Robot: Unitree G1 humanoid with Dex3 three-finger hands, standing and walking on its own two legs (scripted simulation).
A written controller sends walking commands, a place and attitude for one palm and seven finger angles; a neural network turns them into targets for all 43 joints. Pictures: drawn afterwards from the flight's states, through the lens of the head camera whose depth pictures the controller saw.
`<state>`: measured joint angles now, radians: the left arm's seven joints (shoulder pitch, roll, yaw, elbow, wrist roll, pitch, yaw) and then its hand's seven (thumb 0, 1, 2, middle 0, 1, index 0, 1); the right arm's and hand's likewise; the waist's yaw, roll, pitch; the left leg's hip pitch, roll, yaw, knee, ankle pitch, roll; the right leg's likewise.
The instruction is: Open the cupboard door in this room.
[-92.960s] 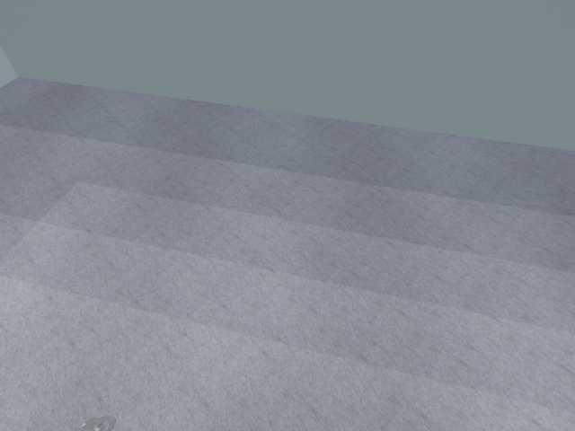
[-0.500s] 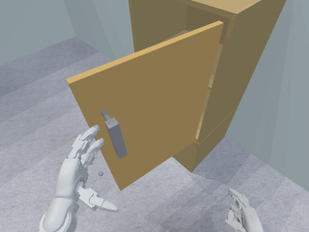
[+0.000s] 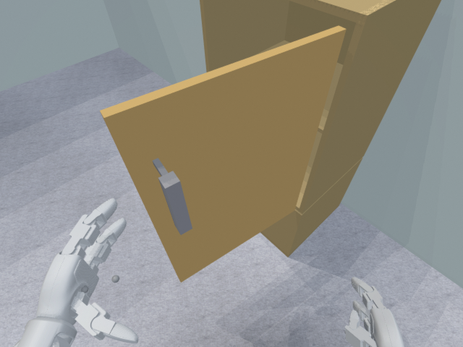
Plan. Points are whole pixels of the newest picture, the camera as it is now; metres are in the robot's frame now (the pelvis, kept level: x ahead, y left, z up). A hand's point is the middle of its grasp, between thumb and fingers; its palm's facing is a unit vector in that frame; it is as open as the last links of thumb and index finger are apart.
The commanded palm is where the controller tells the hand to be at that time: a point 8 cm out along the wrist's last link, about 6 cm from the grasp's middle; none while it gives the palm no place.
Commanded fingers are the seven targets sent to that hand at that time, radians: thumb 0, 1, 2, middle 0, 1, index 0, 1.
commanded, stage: draw the hand back to the body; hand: left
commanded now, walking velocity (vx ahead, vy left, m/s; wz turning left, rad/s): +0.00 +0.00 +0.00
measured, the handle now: (171, 197) +0.34 +0.13 +0.09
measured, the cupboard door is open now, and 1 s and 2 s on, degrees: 81 81 81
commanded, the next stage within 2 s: step back with the hand held close in 1.58 s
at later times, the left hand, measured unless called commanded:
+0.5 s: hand (79, 270) +0.19 +0.21 +0.13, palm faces +0.03 -1.00 -0.09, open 16.2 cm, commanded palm +0.16 +0.27 +0.14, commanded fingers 0.00 -0.29 0.39 -0.16 -0.30 -0.16 -0.30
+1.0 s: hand (31, 234) +0.21 +0.26 +0.18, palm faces +0.37 -0.84 -0.40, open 11.5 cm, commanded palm +0.16 +0.30 +0.19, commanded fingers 0.00 0.58 0.76 -0.19 -0.30 -0.19 -0.30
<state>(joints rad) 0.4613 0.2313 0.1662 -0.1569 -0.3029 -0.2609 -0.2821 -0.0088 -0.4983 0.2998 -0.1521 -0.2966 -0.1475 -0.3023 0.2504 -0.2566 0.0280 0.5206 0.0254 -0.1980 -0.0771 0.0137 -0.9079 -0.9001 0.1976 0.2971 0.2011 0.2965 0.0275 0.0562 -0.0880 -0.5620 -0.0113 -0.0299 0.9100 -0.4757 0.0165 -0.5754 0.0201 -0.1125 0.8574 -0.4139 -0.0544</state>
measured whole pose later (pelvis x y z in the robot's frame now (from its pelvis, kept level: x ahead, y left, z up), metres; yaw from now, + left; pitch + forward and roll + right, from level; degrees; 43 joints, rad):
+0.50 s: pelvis +0.00 +0.02 +0.01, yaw +0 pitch +3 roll -2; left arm 0.48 0.27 0.21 -0.31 -0.31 -0.11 -0.26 -0.01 -0.48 0.31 -0.15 -0.30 -0.15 -0.30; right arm 0.25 -0.24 0.06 0.54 0.04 -0.24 -0.09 0.01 -0.91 -0.90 0.20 0.30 0.20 0.30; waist 0.05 0.07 -0.08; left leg -0.42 -0.02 -0.02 0.81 -0.44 0.04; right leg -0.43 0.01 -0.10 0.74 -0.37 -0.03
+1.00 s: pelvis +0.02 +0.02 +0.05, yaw -1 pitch -4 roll -1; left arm 0.49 0.32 0.25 -0.37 -0.04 -0.07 0.12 0.00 0.25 0.62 -0.19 -0.30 -0.18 -0.30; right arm 0.21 -0.22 0.04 0.64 -0.01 -0.14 -0.08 0.01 -0.91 -0.90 0.20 0.30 0.20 0.30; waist 0.07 0.07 0.01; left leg -0.08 -0.04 0.01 0.44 -0.29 0.04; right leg -0.12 0.01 -0.06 0.42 -0.24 -0.02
